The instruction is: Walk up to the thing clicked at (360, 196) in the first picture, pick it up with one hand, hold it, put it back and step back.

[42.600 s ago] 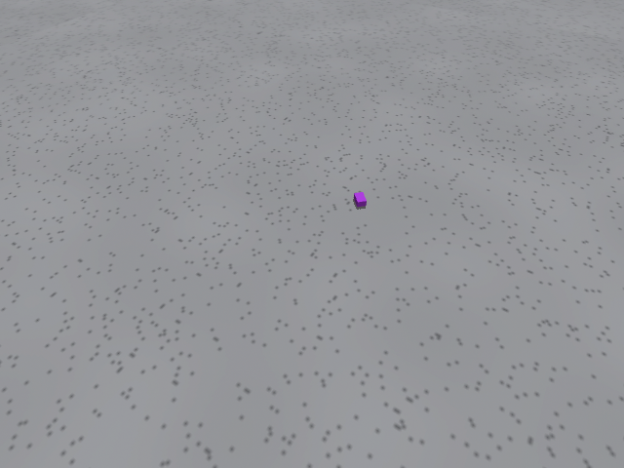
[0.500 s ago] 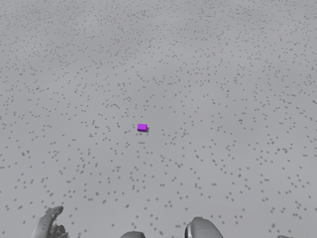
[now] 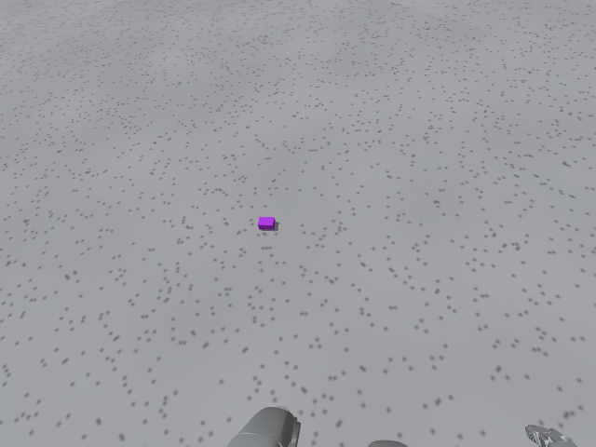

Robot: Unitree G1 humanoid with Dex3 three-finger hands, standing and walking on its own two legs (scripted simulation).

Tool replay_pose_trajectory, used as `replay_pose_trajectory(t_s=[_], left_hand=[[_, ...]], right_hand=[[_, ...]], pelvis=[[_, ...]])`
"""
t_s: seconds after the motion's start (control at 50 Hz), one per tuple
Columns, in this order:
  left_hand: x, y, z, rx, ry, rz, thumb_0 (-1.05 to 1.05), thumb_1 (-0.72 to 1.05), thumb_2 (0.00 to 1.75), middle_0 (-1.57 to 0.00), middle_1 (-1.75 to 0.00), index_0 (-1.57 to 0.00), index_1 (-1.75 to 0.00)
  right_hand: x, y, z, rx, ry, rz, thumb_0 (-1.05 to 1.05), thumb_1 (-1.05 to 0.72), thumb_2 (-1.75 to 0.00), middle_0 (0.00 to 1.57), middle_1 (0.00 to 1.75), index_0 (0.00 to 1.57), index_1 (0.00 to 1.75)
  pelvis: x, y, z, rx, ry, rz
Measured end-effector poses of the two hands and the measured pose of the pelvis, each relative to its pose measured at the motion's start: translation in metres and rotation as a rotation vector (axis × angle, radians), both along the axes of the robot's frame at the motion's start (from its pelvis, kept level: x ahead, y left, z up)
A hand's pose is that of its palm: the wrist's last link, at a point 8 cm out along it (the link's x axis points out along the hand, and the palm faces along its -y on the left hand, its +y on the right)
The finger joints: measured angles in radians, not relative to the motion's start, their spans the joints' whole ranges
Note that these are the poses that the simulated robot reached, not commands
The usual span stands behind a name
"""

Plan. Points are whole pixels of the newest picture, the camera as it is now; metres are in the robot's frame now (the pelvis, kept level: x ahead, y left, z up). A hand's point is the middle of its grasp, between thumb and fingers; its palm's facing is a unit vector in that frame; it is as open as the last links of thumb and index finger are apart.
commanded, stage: step back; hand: left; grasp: from above
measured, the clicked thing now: (266, 223) +1.00 +0.25 -0.75
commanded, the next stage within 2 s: stand in 1.04 s
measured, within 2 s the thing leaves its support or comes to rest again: neither
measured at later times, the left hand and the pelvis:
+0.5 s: hand out of the picture -0.03 +0.28 -0.14, palm faces +0.10 -0.92 -0.38, open 7.4 cm; pelvis -0.06 +0.01 +0.00, yaw +4 degrees
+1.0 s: hand out of the picture +0.07 +0.31 -0.14, palm faces +0.02 -0.92 -0.39, open 7.4 cm; pelvis -0.01 +0.04 +0.00, yaw +2 degrees
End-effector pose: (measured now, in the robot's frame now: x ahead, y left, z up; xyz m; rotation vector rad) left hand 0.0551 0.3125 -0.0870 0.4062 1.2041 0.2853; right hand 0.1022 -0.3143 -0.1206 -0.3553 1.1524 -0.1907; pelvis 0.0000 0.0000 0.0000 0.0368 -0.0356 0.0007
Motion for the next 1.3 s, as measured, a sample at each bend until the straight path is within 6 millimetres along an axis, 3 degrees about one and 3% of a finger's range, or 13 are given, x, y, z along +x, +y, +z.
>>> replay_pose_trajectory(t_s=[0.12, 0.26, 0.34, 0.44, 0.56, 0.68, 0.78, 0.92, 1.1, 1.2, 1.3], left_hand=[[-0.031, 0.015, 0.004, 0.019, -0.081, 0.032, 0.01, 0.90, 0.90, -0.21, -0.30, -0.20, -0.30], [-0.072, 0.031, -0.008, -0.026, -0.045, 0.081, 0.01, 0.90, 0.90, -0.20, -0.30, -0.20, -0.30], [-0.085, 0.028, -0.013, -0.052, -0.022, 0.088, 0.01, 0.90, 0.90, -0.20, -0.30, -0.20, -0.30], [-0.094, 0.013, -0.019, -0.062, -0.013, 0.088, 0.01, 0.90, 0.90, -0.20, -0.30, -0.20, -0.30], [-0.097, 0.011, -0.018, -0.088, -0.027, 0.101, 0.01, 0.90, 0.90, -0.20, -0.30, -0.20, -0.30], [-0.083, 0.030, -0.027, -0.102, -0.001, 0.094, 0.01, 0.90, 0.90, -0.20, -0.30, -0.20, -0.30], [-0.057, 0.040, -0.026, -0.088, 0.009, 0.063, 0.01, 0.90, 0.90, -0.20, -0.30, -0.20, -0.30], [-0.018, 0.039, -0.019, -0.063, -0.035, 0.018, 0.01, 0.90, 0.90, -0.20, -0.30, -0.20, -0.30], [0.032, 0.033, -0.008, -0.084, -0.100, -0.015, 0.01, 0.90, 0.90, -0.20, -0.30, -0.20, -0.30], [0.042, 0.025, -0.006, -0.108, -0.113, -0.025, 0.01, 0.90, 0.90, -0.20, -0.30, -0.20, -0.30], [0.036, 0.017, -0.007, -0.126, -0.102, -0.027, 0.01, 0.90, 0.90, -0.20, -0.30, -0.20, -0.30]], right_hand=[[-0.055, 0.006, -0.009, -0.002, 0.115, 0.040, 0.01, -0.90, -0.90, 0.20, 0.30, 0.20, 0.30], [-0.090, 0.027, 0.001, 0.014, 0.098, 0.033, 0.01, -0.90, -0.90, 0.20, 0.30, 0.21, 0.30], [-0.091, 0.031, 0.006, 0.023, 0.065, 0.040, 0.01, -0.90, -0.90, 0.21, 0.30, 0.21, 0.30], [-0.076, 0.025, 0.002, 0.028, 0.032, 0.035, 0.01, -0.90, -0.90, 0.21, 0.30, 0.21, 0.30], [-0.059, 0.028, 0.009, 0.008, 0.023, 0.069, 0.01, -0.90, -0.90, 0.21, 0.30, 0.21, 0.30], [-0.056, 0.043, 0.012, -0.017, 0.019, 0.055, 0.01, -0.90, -0.90, 0.20, 0.30, 0.20, 0.30], [-0.053, 0.053, 0.014, 0.002, 0.019, 0.027, 0.01, -0.90, -0.90, 0.21, 0.30, 0.21, 0.30], [-0.036, 0.057, 0.004, 0.034, 0.023, -0.021, 0.01, -0.90, -0.90, 0.21, 0.30, 0.21, 0.30], [-0.023, 0.065, 0.008, 0.050, 0.023, -0.021, 0.01, -0.90, -0.90, 0.21, 0.30, 0.21, 0.30], [-0.020, 0.063, 0.016, 0.041, 0.019, -0.019, 0.01, -0.90, -0.90, 0.21, 0.30, 0.21, 0.30], [-0.020, 0.059, 0.023, 0.032, 0.007, -0.017, 0.01, -0.90, -0.90, 0.21, 0.30, 0.21, 0.30]], pelvis=[[-0.031, 0.004, -0.004, -0.015, -0.002, 0.064], [-0.052, 0.015, -0.001, -0.014, -0.016, 0.082], [-0.056, 0.011, 0.002, -0.017, -0.017, 0.071], [-0.056, 0.006, -0.002, -0.058, -0.028, 0.062], [-0.055, 0.018, 0.002, -0.047, -0.014, 0.082], [-0.046, 0.036, -0.001, -0.026, -0.005, 0.072], [-0.034, 0.036, 0.002, -0.029, 0.000, 0.047], [-0.021, 0.036, 0.001, -0.051, -0.004, 0.036], [-0.010, 0.041, 0.009, -0.034, -0.003, 0.033], [-0.011, 0.040, 0.014, -0.034, -0.011, 0.039], [-0.015, 0.038, 0.018, -0.034, -0.018, 0.041]])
